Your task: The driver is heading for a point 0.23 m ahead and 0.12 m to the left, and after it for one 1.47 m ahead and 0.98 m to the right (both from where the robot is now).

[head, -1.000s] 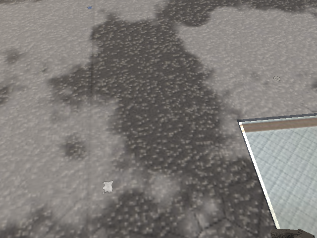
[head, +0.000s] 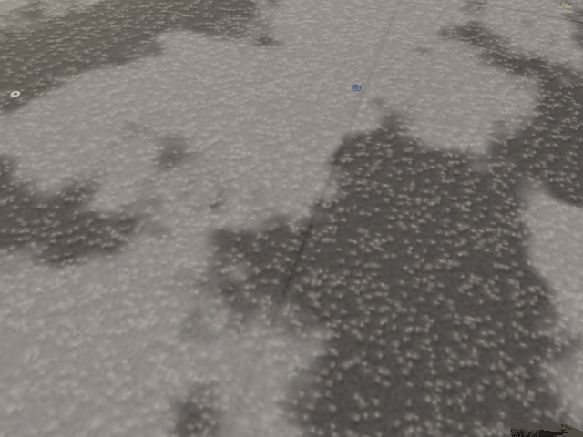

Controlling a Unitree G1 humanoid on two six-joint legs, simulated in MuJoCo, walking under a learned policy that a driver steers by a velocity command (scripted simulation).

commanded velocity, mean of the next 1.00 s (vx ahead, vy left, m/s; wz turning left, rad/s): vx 0.50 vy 0.00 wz -0.30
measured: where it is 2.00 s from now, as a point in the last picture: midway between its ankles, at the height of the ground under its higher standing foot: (452, 232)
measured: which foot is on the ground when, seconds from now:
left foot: up 0.00-0.00, down 0.02-0.56, up 0.58-1.00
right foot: down 0.00-0.02, up 0.04-0.56, down 0.58-1.00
